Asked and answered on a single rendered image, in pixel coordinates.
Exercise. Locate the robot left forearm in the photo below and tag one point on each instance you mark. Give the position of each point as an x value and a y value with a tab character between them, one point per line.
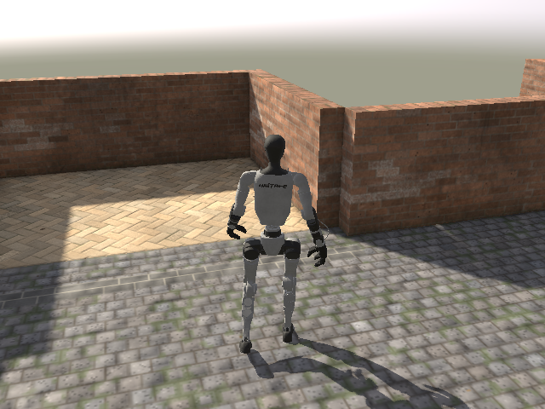
233	220

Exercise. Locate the right robot hand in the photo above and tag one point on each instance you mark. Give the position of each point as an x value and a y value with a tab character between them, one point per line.
322	254

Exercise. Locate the left robot shin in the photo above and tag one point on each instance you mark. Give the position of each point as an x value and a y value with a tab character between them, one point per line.
247	313

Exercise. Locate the robot right forearm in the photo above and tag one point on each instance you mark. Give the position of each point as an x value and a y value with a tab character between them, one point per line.
315	230

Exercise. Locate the left robot hand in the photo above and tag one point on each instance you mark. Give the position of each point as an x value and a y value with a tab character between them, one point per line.
232	234

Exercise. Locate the right robot upper arm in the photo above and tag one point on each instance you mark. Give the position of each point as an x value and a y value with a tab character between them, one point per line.
304	194

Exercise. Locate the humanoid robot head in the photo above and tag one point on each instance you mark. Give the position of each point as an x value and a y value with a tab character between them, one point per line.
274	146

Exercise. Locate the left robot upper arm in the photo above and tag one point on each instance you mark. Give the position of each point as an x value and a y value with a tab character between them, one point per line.
246	179

